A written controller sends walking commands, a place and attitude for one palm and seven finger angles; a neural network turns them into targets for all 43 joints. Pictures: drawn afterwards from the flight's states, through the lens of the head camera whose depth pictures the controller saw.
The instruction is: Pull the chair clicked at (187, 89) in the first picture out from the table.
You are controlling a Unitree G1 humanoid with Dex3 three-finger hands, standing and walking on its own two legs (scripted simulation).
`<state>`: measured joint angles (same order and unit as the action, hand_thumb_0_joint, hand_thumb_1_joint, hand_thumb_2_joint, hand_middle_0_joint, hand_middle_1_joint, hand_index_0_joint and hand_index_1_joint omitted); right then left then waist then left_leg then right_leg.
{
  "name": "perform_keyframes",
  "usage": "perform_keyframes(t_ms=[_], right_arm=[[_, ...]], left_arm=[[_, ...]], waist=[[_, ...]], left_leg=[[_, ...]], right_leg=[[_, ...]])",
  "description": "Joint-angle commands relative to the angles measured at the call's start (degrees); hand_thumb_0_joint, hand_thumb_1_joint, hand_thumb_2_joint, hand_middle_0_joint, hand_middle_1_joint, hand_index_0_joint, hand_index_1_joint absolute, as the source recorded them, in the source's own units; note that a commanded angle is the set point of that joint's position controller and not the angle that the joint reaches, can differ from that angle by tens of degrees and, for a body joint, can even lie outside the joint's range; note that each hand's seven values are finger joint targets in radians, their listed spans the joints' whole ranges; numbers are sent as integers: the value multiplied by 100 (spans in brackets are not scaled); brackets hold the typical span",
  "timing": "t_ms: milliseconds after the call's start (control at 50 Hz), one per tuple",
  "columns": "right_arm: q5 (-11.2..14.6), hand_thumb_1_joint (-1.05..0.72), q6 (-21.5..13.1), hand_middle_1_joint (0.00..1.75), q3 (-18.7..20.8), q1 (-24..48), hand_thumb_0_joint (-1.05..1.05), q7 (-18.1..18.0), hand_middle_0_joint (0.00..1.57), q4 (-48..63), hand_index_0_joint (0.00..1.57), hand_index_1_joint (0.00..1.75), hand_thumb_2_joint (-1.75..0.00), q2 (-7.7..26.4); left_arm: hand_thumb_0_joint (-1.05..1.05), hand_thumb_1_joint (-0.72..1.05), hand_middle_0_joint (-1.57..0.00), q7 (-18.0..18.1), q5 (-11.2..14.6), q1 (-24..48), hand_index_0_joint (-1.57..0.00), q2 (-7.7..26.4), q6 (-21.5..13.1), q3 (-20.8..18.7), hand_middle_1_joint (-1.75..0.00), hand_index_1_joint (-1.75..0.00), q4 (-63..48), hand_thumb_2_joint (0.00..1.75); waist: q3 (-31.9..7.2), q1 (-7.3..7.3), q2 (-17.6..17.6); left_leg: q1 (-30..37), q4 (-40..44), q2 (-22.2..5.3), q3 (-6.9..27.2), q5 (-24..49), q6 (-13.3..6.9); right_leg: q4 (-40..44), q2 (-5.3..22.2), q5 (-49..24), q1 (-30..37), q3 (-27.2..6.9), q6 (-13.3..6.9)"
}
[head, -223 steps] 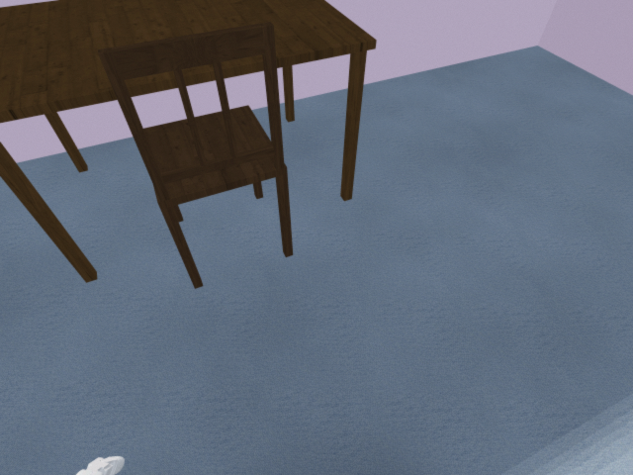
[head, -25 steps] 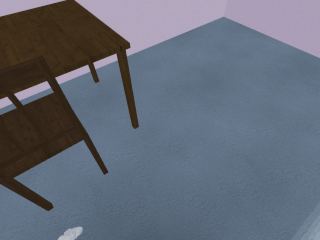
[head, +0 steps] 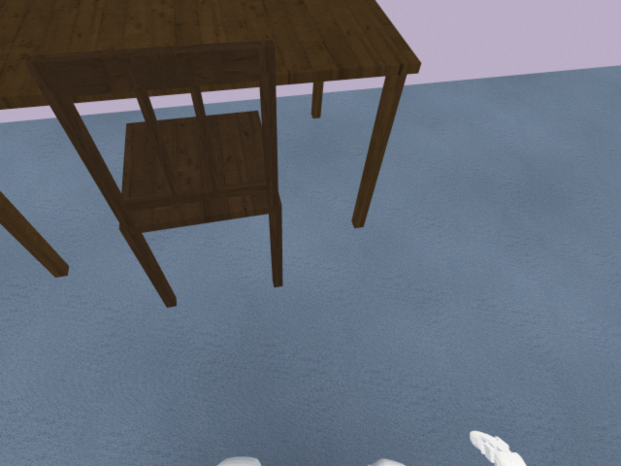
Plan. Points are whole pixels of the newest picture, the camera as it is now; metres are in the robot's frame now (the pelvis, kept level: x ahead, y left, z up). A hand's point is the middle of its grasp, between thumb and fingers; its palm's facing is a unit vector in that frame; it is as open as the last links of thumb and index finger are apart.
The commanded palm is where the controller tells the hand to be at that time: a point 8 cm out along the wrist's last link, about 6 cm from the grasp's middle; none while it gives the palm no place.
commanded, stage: turn to face it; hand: left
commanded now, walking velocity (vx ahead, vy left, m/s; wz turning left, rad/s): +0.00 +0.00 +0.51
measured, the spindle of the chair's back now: (160, 148) +0.66 +0.37 -0.07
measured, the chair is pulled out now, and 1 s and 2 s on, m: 0.00 0.00 0.00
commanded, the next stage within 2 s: take the last steps up to it in 0.46 s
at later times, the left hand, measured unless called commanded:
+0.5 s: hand out of the picture +0.06 +0.16 -0.12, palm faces +0.22 -0.93 -0.29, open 7.4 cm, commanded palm none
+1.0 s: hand out of the picture -0.07 +0.18 -0.16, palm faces +0.36 -0.92 -0.17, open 7.4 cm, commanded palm none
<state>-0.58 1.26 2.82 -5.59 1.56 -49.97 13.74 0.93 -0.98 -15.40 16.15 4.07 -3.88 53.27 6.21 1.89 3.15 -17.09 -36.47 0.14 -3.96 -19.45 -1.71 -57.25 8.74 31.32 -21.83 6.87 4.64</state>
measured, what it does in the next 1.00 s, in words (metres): steps on the spot, turning left: right foot, then left foot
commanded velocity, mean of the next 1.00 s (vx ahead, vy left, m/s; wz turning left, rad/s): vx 0.14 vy -0.01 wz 0.19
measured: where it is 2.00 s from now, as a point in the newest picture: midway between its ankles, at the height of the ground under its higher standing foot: (291, 421)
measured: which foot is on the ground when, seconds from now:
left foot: down 0.00-0.36, up 0.38-0.82, down 0.84-1.00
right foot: up 0.00-0.32, down 0.34-0.84, up 0.86-1.00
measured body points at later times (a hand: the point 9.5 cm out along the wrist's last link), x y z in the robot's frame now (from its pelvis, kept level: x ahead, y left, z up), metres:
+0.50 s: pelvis +0.01 -0.04 +0.02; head +0.03 -0.08 +0.46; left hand +0.05 +0.21 -0.10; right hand +0.11 -0.28 -0.15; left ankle -0.05 +0.09 -0.64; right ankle +0.02 -0.13 -0.72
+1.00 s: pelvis +0.04 +0.02 +0.02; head +0.04 +0.04 +0.47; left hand -0.09 +0.22 -0.14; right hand +0.14 -0.20 -0.12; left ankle -0.04 +0.08 -0.72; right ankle +0.07 -0.11 -0.65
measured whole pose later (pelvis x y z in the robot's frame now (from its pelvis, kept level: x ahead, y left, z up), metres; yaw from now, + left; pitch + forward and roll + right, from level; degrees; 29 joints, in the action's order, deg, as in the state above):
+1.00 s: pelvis +0.04 +0.02 +0.02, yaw +18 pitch -1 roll +0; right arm -0.9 -2.9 1.1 -16.8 -1.3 -59.1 8.9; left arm -1.3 -1.7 -22.1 12.3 1.2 -2.7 64.2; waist 0.8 1.4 2.4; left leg -3.7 -21.5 0.5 -4.7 -17.0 -2.3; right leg -58.9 4.3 18.7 -25.6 3.7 0.4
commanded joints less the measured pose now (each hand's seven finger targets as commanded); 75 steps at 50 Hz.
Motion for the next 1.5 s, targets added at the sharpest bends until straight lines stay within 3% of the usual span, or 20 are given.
perform_keyframes(t_ms=[0, 180, 280, 300, 340, 460, 560, 700, 780, 820, 840, 900, 960, 1200, 1260, 1280, 1300, 1320, 1380, 1480], right_arm=[[-49, -90, -56, 30, 283, -386, 0, -203, 20, 225, 20, 30, -90, 1111], [-82, -90, -8, 30, 308, -557, 0, -184, 20, 157, 20, 30, -90, 1111], [-53, -90, 24, 30, 303, -345, 0, -171, 20, 181, 20, 30, -90, 997], [-16, -90, 17, 30, 279, -384, 0, -155, 20, 183, 20, 30, -90, 875], [17, -90, 20, 30, 225, -574, 0, -129, 20, 343, 20, 30, -90, 406], [-51, -90, 186, 30, 250, -756, 0, -66, 20, -208, 20, 30, -90, 420], [-36, -90, 172, 30, 151, -380, 0, -98, 20, -257, 20, 30, -90, 275], [-62, -90, -59, 30, 67, -123, 0, -12, 20, -266, 20, 30, -90, 136], [-70, -90, -211, 30, 6, -1219, 0, -101, 20, -709, 20, 30, -90, 106], [-117, -90, -257, 30, 189, -2099, 0, -210, 20, -929, 20, 30, -90, 974], [-110, -90, -243, 30, 188, -2163, 0, -241, 20, -904, 20, 30, -90, 1052], [-67, -90, -366, 30, -7, -1527, 0, -314, 20, -808, 20, 30, -90, 434], [-13, -90, -525, 30, -49, -1590, 0, -354, 20, -898, 20, 30, -90, 277], [-113, -90, -516, 30, 25, -2265, 0, -393, 20, -1413, 20, 30, -90, 305], [-44, -90, -509, 30, 34, -2059, 0, -379, 20, -1435, 20, 30, -90, 339], [22, -90, -527, 30, 12, -2175, 0, -318, 20, -1379, 20, 30, -90, 149], [77, -90, -555, 30, -16, -2437, 0, -323, 20, -1242, 20, 30, -90, -148], [111, -90, -472, 30, 3, -2089, 0, -324, 20, -1150, 20, 30, -90, -33], [-49, -90, -357, 30, 24, -1654, 0, -236, 20, -1093, 20, 30, -90, -215], [-88, -90, -170, 30, -29, -1924, 0, -206, 20, -1141, 20, 30, -90, -494]], left_arm=[[0, 90, -20, -15, 38, 401, -20, 424, -215, -152, -30, -30, -625, 90], [0, 90, -20, -7, 58, 637, -20, 237, -220, -75, -30, -30, -732, 90], [0, 90, -20, 39, 91, 103, -20, 243, -326, -67, -30, -30, -630, 90], [0, 90, -20, 56, 72, -54, -20, 365, -385, -88, -30, -30, -602, 90], [0, 90, -20, 97, -47, -183, -20, 1192, -472, -206, -30, -30, -653, 90], [0, 90, -20, 116, 9, 480, -20, 394, -513, -45, -30, -30, -705, 90], [0, 90, -20, 110, -34, -205, -20, 499, -531, -83, -30, -30, -331, 90], [0, 90, -20, 7, -94, -685, -20, 500, -616, -72, -30, -30, 243, 90], [0, 90, -20, -51, -4, -371, -20, 349, -560, -17, -30, -30, 437, 90], [0, 90, -20, -134, 7, -300, -20, -260, -541, 128, -30, -30, 264, 90], [0, 90, -20, -133, -59, 89, -20, -110, -557, 100, -30, -30, 73, 90], [0, 90, -20, -212, -59, 30, -20, -100, -546, 49, -30, -30, 379, 90], [0, 90, -20, -232, -41, -340, -20, -212, -511, 58, -30, -30, 616, 90], [0, 90, -20, -247, 15, 991, -20, -369, -544, 79, -30, -30, 183, 90], [0, 90, -20, -189, -17, -530, -20, -87, -662, -50, -30, -30, 633, 90], [0, 90, -20, -127, -63, -1328, -20, 364, -751, -170, -30, -30, 863, 90], [0, 90, -20, -80, -11, -1790, -20, 876, -758, -275, -30, -30, 938, 90], [0, 90, -20, -54, 81, -1548, -20, 900, -724, -275, -30, -30, 860, 90], [0, 90, -20, 16, 39, 8, -20, 68, -725, -39, -30, -30, 441, 90], [0, 90, -20, 29, -4, 95, -20, -271, -805, 69, -30, -30, 450, 90]], waist=[[-816, -292, -1236], [-832, -389, -1053], [-964, -91, -1075], [-1016, -6, -700], [-1068, 8, 1219], [-434, -292, 566], [-581, 12, 477], [-314, 188, 598], [-315, -358, 123], [-279, -694, -2163], [14, -772, -1774], [507, -376, -1023], [44, -168, -871], [268, -415, -1058], [-484, 332, -704], [-1134, 622, 102], [-1846, 531, 1126], [-1744, 543, 718], [-351, -101, -129], [-318, -457, 157]], left_leg=[[1095, 1464, -1472, 1528, 3737, -787], [995, 1597, -1272, 1998, 2756, -921], [325, 1046, -991, 2061, 2773, -642], [-44, 692, -731, 1892, 2216, -380], [-1421, -1569, 375, 719, -1432, 300], [-1263, -3117, -73, 682, -175, 428], [-1094, -2028, -106, 421, -507, 483], [-636, -564, -226, 88, -650, 166], [1455, 1289, -112, -204, 146, 41], [2292, 2581, -2045, 2515, -1343, -678], [1884, 2880, -2361, 3033, -1567, -1009], [1232, 2940, -1829, 1873, -150, -840], [1517, 2724, -1459, 975, 1973, -733], [1698, 2156, -1557, 522, 3491, -710], [1048, 311, -1216, 187, 4195, -406], [-55, -1253, -752, -96, 2891, -179], [-1117, -3179, 43, -198, -1192, 20], [-1162, -4044, -99, 468, -1426, -148], [-1271, -3857, -671, 607, -140, -113], [-668, -2252, -666, 227, 211, 147]], right_leg=[[-1050, -98, -584, -1043, -627, 44], [726, -498, -604, -413, -579, -6], [2621, -756, -1544, 1041, -459, -135], [3451, -562, -2093, 1638, -610, -171], [4082, 1860, -3484, 2065, -2705, -1210], [4026, 778, -3565, 1213, -1023, -1234], [3952, 891, -4095, 1873, -965, -1379], [4616, 1026, -1113, 1623, -1358, -1440], [3961, 412, -68, 228, -618, -999], [1406, -586, -24, -1419, 343, -492], [576, -551, 139, -1753, -88, -551], [-416, -214, -1065, -1742, -572, -515], [-483, -265, -1685, -1478, -473, -350], [1841, -509, -1799, -749, -10, -642], [2670, -833, -2293, 1615, 112, -840], [2840, 92, -2525, 3064, -1028, -1208], [3587, 1643, -3399, 3796, -3276, -1919], [4157, 1757, -2402, 3056, -3630, -2130], [4632, 1094, -1402, 867, -2077, -1740], [4796, 553, -2701, 213, -843, -1556]])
